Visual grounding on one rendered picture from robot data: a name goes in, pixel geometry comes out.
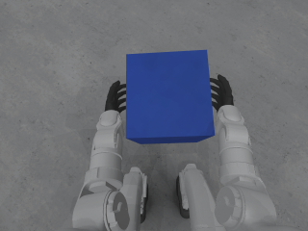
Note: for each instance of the carton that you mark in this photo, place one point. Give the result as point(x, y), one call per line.
point(168, 97)

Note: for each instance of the right robot foot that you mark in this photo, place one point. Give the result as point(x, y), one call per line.
point(185, 213)

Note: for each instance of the robot right upper arm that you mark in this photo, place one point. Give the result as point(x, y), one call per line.
point(242, 209)

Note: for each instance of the robot left upper arm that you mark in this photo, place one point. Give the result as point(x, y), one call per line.
point(100, 211)

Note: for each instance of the left robot forearm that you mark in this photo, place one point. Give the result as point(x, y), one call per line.
point(106, 156)

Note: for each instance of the robot foot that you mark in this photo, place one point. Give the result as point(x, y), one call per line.
point(185, 213)
point(143, 215)

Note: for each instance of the right robot hand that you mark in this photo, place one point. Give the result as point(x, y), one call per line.
point(224, 93)

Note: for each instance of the left robot foot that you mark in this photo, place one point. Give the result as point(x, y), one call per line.
point(143, 215)

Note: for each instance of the left robot hand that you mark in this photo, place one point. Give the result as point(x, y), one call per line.
point(112, 102)

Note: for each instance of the right robot forearm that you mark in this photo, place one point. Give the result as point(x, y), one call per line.
point(237, 165)

